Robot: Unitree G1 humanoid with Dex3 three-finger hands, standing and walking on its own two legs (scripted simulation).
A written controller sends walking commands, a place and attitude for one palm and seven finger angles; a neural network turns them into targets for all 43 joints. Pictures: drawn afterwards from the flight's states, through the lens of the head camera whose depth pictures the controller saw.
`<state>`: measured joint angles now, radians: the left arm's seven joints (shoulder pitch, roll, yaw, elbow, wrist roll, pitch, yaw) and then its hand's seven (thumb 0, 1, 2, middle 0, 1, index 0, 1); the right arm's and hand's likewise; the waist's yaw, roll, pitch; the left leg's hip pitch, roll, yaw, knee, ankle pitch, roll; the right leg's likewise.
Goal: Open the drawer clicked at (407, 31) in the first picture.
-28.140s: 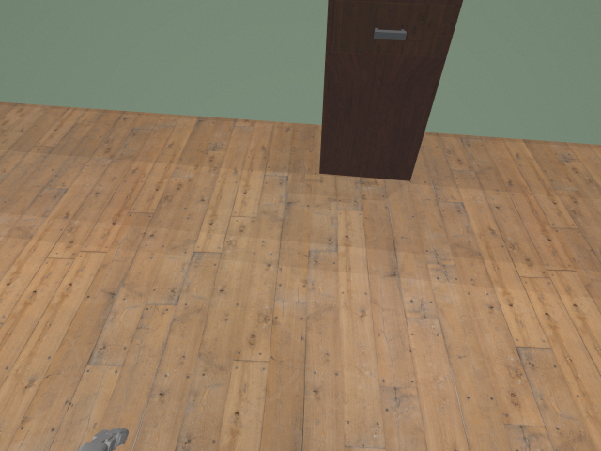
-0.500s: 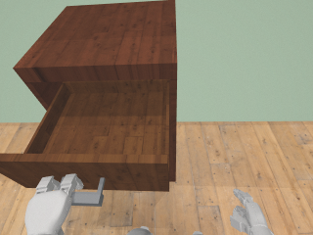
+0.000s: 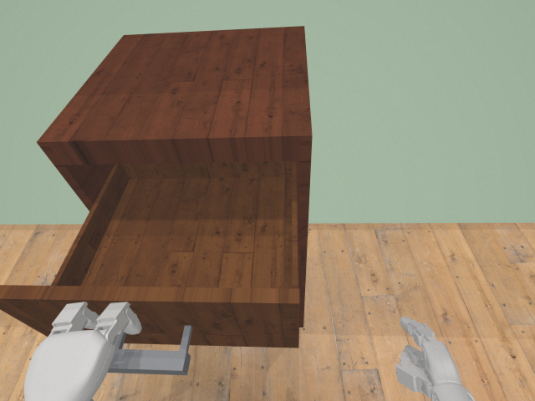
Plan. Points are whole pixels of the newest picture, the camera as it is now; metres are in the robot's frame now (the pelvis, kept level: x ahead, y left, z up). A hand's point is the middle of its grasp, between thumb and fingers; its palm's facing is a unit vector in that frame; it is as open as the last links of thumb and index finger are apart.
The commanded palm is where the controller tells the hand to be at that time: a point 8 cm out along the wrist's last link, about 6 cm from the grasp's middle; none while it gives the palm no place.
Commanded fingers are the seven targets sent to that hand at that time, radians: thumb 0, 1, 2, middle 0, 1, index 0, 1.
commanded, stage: lift the hand off the handle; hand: left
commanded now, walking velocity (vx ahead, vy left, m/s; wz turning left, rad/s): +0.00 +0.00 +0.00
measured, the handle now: (151, 346) +0.19 +0.21 -0.01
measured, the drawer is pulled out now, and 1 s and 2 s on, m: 0.26 0.26 0.26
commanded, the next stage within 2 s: draw the hand back to the body in 0.70 s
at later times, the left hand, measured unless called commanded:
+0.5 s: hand (64, 317) +0.17 +0.25 +0.13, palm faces +0.17 -0.11 -0.98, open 13.6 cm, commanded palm +0.13 +0.24 +0.18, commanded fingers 0.00 -0.50 0.30 -0.30 -1.20 -0.30 -1.20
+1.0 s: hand (47, 321) +0.16 +0.26 +0.14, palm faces +0.11 -0.11 -0.99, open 13.8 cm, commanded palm +0.13 +0.25 +0.20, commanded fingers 0.00 -0.50 0.30 -0.30 -1.20 -0.30 -1.20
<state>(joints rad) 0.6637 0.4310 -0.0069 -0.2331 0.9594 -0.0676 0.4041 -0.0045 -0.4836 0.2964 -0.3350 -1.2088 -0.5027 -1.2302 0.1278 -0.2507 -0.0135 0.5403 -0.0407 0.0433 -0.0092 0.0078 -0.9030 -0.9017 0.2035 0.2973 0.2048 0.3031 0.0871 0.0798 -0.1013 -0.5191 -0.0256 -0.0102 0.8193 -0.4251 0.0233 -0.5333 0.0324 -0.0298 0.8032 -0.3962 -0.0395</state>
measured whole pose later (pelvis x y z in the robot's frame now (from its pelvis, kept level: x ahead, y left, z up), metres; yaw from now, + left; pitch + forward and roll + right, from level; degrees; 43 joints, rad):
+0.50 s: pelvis +0.01 +0.01 +0.02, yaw +0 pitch +2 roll -1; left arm 0.62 0.47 0.03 -0.54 0.87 0.10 0.23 -0.01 -0.49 0.30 -0.34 -1.21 -0.36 -1.22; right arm 0.13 -0.26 0.04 0.48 0.00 0.12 0.01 0.01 -0.90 -0.90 0.20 0.30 0.21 0.30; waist 0.12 0.11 -0.09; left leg -0.32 -0.03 -0.01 0.65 -0.37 0.04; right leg -0.33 0.02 -0.02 0.62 -0.33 -0.02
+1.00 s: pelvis +0.01 +0.02 +0.03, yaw +0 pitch +0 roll -1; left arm 0.62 0.51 0.05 -0.57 0.86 0.11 0.13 0.00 -0.49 0.30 -0.32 -1.20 -0.32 -1.20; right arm 0.15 -0.27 0.05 0.47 0.01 0.15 0.01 0.01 -0.90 -0.90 0.20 0.30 0.20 0.30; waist 0.13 0.11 -0.05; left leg -0.24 -0.03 0.00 0.57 -0.33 0.05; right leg -0.23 0.03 -0.02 0.51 -0.28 -0.01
